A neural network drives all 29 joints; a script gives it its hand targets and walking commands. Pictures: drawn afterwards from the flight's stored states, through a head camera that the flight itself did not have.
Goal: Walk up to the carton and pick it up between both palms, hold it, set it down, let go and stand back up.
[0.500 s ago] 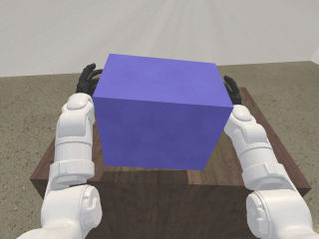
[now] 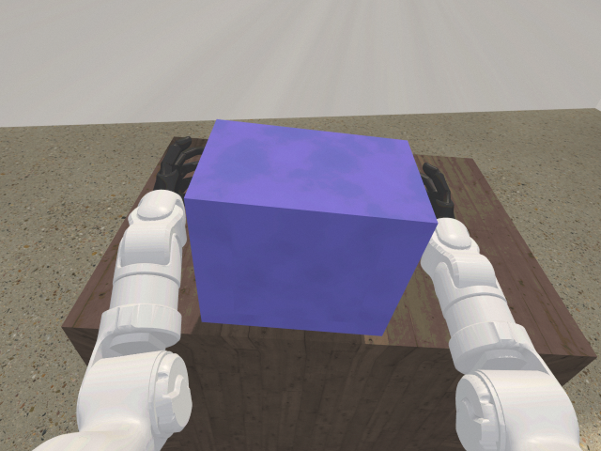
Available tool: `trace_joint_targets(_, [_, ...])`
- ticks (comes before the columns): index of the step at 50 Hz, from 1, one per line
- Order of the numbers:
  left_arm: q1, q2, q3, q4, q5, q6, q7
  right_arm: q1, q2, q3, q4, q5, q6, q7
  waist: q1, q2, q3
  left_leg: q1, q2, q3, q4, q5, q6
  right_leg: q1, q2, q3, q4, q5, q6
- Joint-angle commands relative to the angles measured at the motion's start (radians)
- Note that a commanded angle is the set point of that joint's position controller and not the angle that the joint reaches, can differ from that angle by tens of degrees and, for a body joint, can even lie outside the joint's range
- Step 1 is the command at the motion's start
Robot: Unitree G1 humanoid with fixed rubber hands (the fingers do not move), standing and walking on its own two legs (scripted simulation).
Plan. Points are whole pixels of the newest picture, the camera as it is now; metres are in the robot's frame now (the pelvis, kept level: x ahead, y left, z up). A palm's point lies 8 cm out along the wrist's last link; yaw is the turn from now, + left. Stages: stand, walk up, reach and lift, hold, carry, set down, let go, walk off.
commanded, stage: set down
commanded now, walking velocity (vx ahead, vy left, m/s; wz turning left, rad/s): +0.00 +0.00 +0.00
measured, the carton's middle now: (303, 232) +0.39 +0.02 +0.12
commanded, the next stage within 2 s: none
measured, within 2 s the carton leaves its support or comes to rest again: rests again in 0.96 s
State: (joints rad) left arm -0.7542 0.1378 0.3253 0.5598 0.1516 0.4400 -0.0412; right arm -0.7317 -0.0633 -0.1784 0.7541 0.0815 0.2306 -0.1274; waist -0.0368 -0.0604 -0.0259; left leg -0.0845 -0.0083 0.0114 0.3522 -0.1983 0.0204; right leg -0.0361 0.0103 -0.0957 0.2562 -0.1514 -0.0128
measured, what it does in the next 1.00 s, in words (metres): stands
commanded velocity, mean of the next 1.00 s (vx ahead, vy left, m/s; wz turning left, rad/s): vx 0.00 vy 0.00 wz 0.00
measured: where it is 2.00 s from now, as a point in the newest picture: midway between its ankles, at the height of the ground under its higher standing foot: outside the picture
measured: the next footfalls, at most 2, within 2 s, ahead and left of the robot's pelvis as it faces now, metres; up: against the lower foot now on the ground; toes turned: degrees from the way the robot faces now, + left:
none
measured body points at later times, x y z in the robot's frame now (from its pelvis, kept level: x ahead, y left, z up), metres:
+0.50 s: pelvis +0.00 +0.00 +0.00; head -0.01 +0.03 +0.45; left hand +0.42 +0.21 +0.14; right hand +0.41 -0.15 +0.13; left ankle +0.00 +0.10 -0.75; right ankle +0.00 -0.11 -0.75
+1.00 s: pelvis +0.00 +0.00 +0.00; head -0.01 +0.03 +0.45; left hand +0.41 +0.21 +0.12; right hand +0.40 -0.15 +0.11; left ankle +0.00 +0.10 -0.75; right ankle +0.00 -0.11 -0.75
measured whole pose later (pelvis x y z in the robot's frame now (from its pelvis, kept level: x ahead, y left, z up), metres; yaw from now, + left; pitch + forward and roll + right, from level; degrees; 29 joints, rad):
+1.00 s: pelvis +0.00 +0.00 +0.00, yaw -1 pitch -1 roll -1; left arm -0.74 0.13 0.34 0.76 0.16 0.23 -0.07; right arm -0.64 0.02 -0.32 0.77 -0.11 0.10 -0.10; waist 0.01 -0.05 -0.02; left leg -0.13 -0.01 0.02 0.34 -0.19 0.03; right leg -0.09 0.01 -0.08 0.24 -0.14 -0.01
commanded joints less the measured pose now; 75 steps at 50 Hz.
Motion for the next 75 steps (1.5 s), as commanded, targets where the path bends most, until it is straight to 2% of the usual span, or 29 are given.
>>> trace_joint_targets(1, [-0.705,-0.592,-0.406,-0.118,-0.095,-0.066,-0.128,-0.913,0.525,0.305,-0.345,0.042,-0.122,0.118,0.015,0.114,-0.476,0.123,-0.026,-0.003,-0.001,0.38,-0.095,0.143,0.029,0.021,0.02,0.265,0.039])
trace_joint_targets(4, [-0.705,-0.598,-0.413,-0.119,-0.099,-0.078,-0.128,-0.892,0.536,0.308,-0.334,0.036,-0.126,0.113,0.012,0.119,-0.481,0.128,-0.026,0.001,0.006,0.408,-0.1,0.151,0.031,0.024,0.023,0.299,0.038])
trace_joint_targets(7, [-0.714,-0.591,-0.405,-0.078,-0.103,-0.09,-0.136,-0.878,0.535,0.284,-0.304,0.015,-0.125,0.111,0.0,0.117,-0.472,0.119,-0.027,0.001,0.0,0.373,-0.1,0.142,0.025,0.023,0.019,0.285,0.04])
trace_joint_targets(11, [-0.709,-0.584,-0.378,-0.048,-0.091,-0.108,-0.15,-0.854,0.551,0.261,-0.283,-0.013,-0.124,0.111,0.008,0.106,-0.457,0.087,-0.029,0.008,-0.014,0.347,-0.093,0.157,0.02,0.024,0.024,0.288,0.047])
trace_joint_targets(17, [-0.708,-0.602,-0.412,-0.084,-0.108,-0.148,-0.144,-0.84,0.561,0.279,-0.324,-0.02,-0.156,0.112,0.0,0.144,-0.549,0.148,-0.024,0.007,0.035,0.503,-0.121,0.166,0.035,0.014,0.035,0.38,0.036])
trace_joint_targets(18, [-0.683,-0.591,-0.396,-0.061,-0.097,-0.15,-0.144,-0.833,0.563,0.291,-0.323,-0.02,-0.156,0.11,0.013,0.122,-0.519,0.134,-0.026,0.008,0.031,0.495,-0.119,0.173,0.036,0.016,0.035,0.382,0.041])
trace_joint_targets(19, [-0.685,-0.587,-0.396,-0.062,-0.095,-0.154,-0.146,-0.824,0.563,0.291,-0.31,-0.024,-0.154,0.11,0.011,0.116,-0.511,0.127,-0.025,0.008,0.025,0.484,-0.116,0.177,0.034,0.018,0.033,0.381,0.044])
trace_joint_targets(23, [-0.686,-0.586,-0.392,-0.044,-0.093,-0.16,-0.154,-0.804,0.558,0.263,-0.286,-0.044,-0.156,0.11,0.005,0.124,-0.474,0.11,-0.026,0.013,0.01,0.436,-0.112,0.159,0.03,0.017,0.028,0.336,0.039])
trace_joint_targets(26, [-0.693,-0.591,-0.401,-0.056,-0.098,-0.175,-0.151,-0.817,0.571,0.28,-0.32,-0.038,-0.166,0.115,0.022,0.139,-0.527,0.104,-0.027,0.012,0.022,0.461,-0.115,0.184,0.029,0.022,0.038,0.361,0.038])
trace_joint_targets(29, [-0.661,-0.582,-0.366,-0.003,-0.072,-0.187,-0.155,-0.779,0.578,0.267,-0.284,-0.065,-0.166,0.118,0.029,0.118,-0.474,0.074,-0.027,0.02,0.002,0.416,-0.107,0.193,0.022,0.023,0.035,0.344,0.04])
trace_joint_targets(31, [-0.667,-0.578,-0.361,-0.02,-0.069,-0.196,-0.158,-0.775,0.573,0.251,-0.279,-0.08,-0.174,0.122,0.032,0.11,-0.474,0.073,-0.026,0.023,-0.008,0.409,-0.102,0.196,0.025,0.021,0.034,0.335,0.041])
trace_joint_targets(38, [-0.65,-0.587,-0.349,0.019,-0.054,-0.216,-0.159,-0.744,0.565,0.206,-0.248,-0.123,-0.203,0.134,0.026,0.123,-0.457,0.096,-0.021,0.035,-0.006,0.403,-0.115,0.153,0.024,0.011,0.019,0.278,0.03])
trace_joint_targets(40, [-0.679,-0.589,-0.357,0.009,-0.061,-0.233,-0.157,-0.759,0.571,0.204,-0.263,-0.133,-0.217,0.136,0.033,0.126,-0.488,0.081,-0.022,0.037,-0.012,0.382,-0.112,0.163,0.021,0.014,0.021,0.264,0.028])
trace_joint_targets(42, [-0.67,-0.608,-0.365,0.006,-0.06,-0.245,-0.149,-0.753,0.569,0.199,-0.257,-0.142,-0.231,0.144,0.032,0.133,-0.502,0.103,-0.017,0.033,-0.003,0.436,-0.119,0.153,0.026,0.007,0.026,0.292,0.025])
trace_joint_targets(43, [-0.664,-0.597,-0.354,0.026,-0.055,-0.249,-0.148,-0.756,0.569,0.198,-0.26,-0.147,-0.236,0.146,0.04,0.12,-0.496,0.105,-0.016,0.034,0.0,0.435,-0.117,0.151,0.026,0.007,0.023,0.287,0.027])
trace_joint_targets(46, [-0.661,-0.596,-0.347,0.047,-0.047,-0.258,-0.151,-0.738,0.567,0.179,-0.237,-0.171,-0.241,0.146,0.032,0.117,-0.482,0.083,-0.019,0.041,-0.015,0.378,-0.107,0.153,0.019,0.007,0.02,0.263,0.029])
trace_joint_targets(47, [-0.653,-0.599,-0.343,0.051,-0.04,-0.258,-0.151,-0.732,0.568,0.178,-0.236,-0.172,-0.244,0.148,0.037,0.126,-0.482,0.081,-0.019,0.045,-0.017,0.382,-0.106,0.156,0.016,0.011,0.019,0.268,0.027])
trace_joint_targets(51, [-0.615,-0.577,-0.303,0.076,-0.019,-0.262,-0.159,-0.715,0.566,0.175,-0.235,-0.185,-0.251,0.149,0.056,0.095,-0.457,0.044,-0.019,0.05,-0.028,0.37,-0.097,0.195,0.014,0.012,0.025,0.283,0.035])
trace_joint_targets(57, [-0.606,-0.579,-0.304,0.068,-0.008,-0.273,-0.158,-0.667,0.562,0.149,-0.205,-0.213,-0.26,0.154,0.046,0.114,-0.445,0.068,-0.016,0.054,-0.029,0.386,-0.102,0.168,0.015,0.01,0.01,0.255,0.027])
trace_joint_targets(59, [-0.582,-0.582,-0.296,0.068,0.006,-0.273,-0.156,-0.638,0.553,0.133,-0.186,-0.221,-0.266,0.157,0.043,0.139,-0.413,0.077,-0.011,0.054,-0.02,0.418,-0.113,0.157,0.019,0.005,0.008,0.243,0.02])
trace_joint_targets(60, [-0.573,-0.575,-0.287,0.079,0.01,-0.271,-0.158,-0.639,0.55,0.132,-0.188,-0.227,-0.268,0.157,0.048,0.126,-0.412,0.084,-0.011,0.055,-0.018,0.415,-0.112,0.153,0.018,0.005,0.006,0.236,0.021])
trace_joint_targets(64, [-0.583,-0.58,-0.306,0.051,0.009,-0.281,-0.153,-0.618,0.551,0.113,-0.181,-0.243,-0.281,0.16,0.034,0.148,-0.423,0.089,-0.006,0.055,-0.016,0.429,-0.119,0.14,0.018,0.001,0.004,0.229,0.017])
trace_joint_targets(65, [-0.58,-0.573,-0.3,0.054,0.016,-0.282,-0.152,-0.604,0.547,0.102,-0.158,-0.25,-0.282,0.161,0.028,0.15,-0.41,0.09,-0.007,0.055,-0.016,0.426,-0.121,0.136,0.016,0.001,0.004,0.219,0.016])
trace_joint_targets(69, [-0.548,-0.567,-0.265,0.091,0.035,-0.281,-0.158,-0.587,0.547,0.092,-0.146,-0.263,-0.284,0.168,0.048,0.131,-0.358,0.061,-0.007,0.062,-0.036,0.368,-0.111,0.14,0.014,-0.001,-0.006,0.174,0.021])
trace_joint_targets(72, [-0.534,-0.557,-0.247,0.093,0.055,-0.281,-0.16,-0.557,0.547,0.073,-0.135,-0.28,-0.284,0.169,0.043,0.133,-0.332,0.045,-0.007,0.066,-0.051,0.334,-0.099,0.142,0.01,0.003,-0.011,0.156,0.021])
trace_joint_targets(75, [-0.536,-0.561,-0.249,0.076,0.052,-0.287,-0.156,-0.545,0.535,0.05,-0.129,-0.298,-0.293,0.171,0.034,0.14,-0.333,0.071,-0.003,0.062,-0.048,0.352,-0.112,0.122,0.015,-0.006,-0.015,0.132,0.017])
